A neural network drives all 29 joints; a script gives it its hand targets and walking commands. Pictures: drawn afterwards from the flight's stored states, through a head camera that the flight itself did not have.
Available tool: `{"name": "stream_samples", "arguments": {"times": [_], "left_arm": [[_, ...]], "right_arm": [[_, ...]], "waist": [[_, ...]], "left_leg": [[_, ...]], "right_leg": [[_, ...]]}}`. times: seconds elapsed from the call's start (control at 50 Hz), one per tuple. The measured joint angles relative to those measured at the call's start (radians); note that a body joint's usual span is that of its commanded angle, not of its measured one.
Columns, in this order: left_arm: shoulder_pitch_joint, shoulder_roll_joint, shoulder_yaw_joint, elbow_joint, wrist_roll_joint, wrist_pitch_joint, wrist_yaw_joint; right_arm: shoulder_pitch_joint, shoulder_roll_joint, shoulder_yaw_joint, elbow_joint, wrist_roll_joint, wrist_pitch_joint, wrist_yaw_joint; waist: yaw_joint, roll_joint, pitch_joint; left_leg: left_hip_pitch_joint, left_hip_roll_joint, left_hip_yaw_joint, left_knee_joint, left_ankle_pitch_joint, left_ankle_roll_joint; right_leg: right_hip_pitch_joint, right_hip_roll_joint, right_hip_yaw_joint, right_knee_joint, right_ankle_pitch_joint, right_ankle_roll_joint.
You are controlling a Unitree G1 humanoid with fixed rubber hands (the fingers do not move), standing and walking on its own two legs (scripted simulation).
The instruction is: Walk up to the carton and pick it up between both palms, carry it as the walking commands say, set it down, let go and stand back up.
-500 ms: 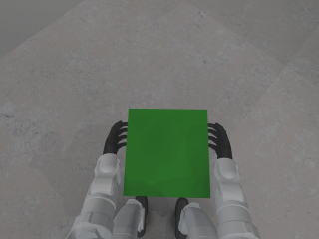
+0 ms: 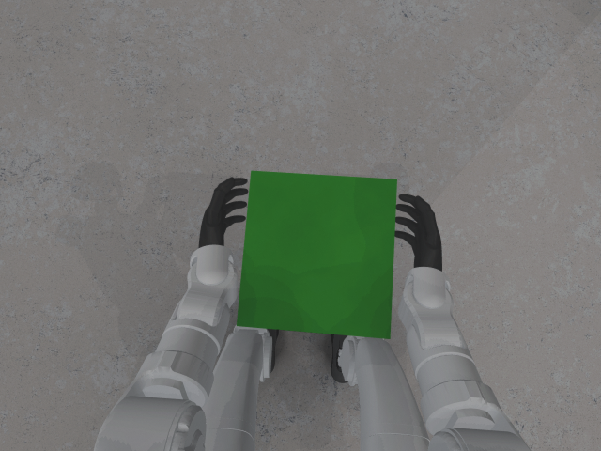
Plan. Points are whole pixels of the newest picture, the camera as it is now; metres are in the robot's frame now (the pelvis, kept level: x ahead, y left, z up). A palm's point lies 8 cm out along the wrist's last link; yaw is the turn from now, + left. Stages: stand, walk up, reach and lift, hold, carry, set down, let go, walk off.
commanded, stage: set down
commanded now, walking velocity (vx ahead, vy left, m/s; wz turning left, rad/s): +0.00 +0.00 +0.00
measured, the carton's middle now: (318, 255) +0.34 -0.01 -0.26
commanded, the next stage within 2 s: none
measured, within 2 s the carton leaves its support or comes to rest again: neither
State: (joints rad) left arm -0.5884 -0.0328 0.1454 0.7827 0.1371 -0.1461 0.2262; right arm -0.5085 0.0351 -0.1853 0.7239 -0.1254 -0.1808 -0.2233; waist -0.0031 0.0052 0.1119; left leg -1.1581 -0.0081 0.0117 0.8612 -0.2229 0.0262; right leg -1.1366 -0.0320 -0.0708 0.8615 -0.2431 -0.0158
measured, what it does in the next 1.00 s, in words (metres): lowers itself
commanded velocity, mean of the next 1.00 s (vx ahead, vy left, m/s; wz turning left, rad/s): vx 0.00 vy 0.00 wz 0.00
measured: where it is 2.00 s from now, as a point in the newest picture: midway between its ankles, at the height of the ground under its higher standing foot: (303, 354)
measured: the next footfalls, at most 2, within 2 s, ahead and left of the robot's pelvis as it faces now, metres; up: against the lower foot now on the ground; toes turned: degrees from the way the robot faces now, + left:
none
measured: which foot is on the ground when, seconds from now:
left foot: down 0.00-1.00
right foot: down 0.00-1.00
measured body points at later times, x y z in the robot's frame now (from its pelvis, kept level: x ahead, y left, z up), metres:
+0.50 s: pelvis -0.03 +0.00 -0.09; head +0.27 +0.01 +0.25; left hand +0.41 +0.12 -0.24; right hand +0.39 -0.16 -0.24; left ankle +0.08 +0.10 -0.67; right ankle +0.07 -0.12 -0.67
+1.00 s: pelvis -0.04 +0.00 -0.16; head +0.29 +0.01 +0.15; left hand +0.44 +0.12 -0.32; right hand +0.42 -0.16 -0.32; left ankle +0.08 +0.10 -0.67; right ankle +0.07 -0.12 -0.67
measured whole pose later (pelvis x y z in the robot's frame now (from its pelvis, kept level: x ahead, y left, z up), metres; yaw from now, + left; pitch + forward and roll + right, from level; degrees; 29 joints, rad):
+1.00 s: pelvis -0.04 +0.00 -0.16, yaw -1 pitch +43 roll -3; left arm -1.02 0.06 0.14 0.87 0.04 0.01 0.30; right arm -0.93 -0.04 -0.25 0.77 0.00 -0.03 -0.29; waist -0.01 0.01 0.06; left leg -1.89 -0.01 -0.01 1.53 -0.40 0.02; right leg -1.85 -0.03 -0.07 1.52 -0.42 -0.02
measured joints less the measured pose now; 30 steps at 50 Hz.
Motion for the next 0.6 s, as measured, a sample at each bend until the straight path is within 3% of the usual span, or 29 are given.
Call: {"name": "stream_samples", "arguments": {"times": [0.32,0.6], "left_arm": [[-0.189,0.013,-0.001,-0.001,-0.042,0.077,0.059],[-0.301,0.042,-0.001,0.025,-0.056,0.129,0.072]], "right_arm": [[-0.197,-0.029,-0.045,0.008,0.069,0.067,-0.041],[-0.298,-0.044,-0.067,0.014,0.084,0.113,-0.055]], "waist": [[-0.006,0.0,-0.014],[-0.008,0.0,-0.037]], "left_leg": [[-0.308,0.0,-0.013,0.282,-0.067,0.0],[-0.506,0.0,-0.018,0.46,-0.116,0.0]], "right_leg": [[-0.298,0.0,0.0,0.274,-0.069,0.0],[-0.494,0.0,0.0,0.454,-0.122,-0.002]]}}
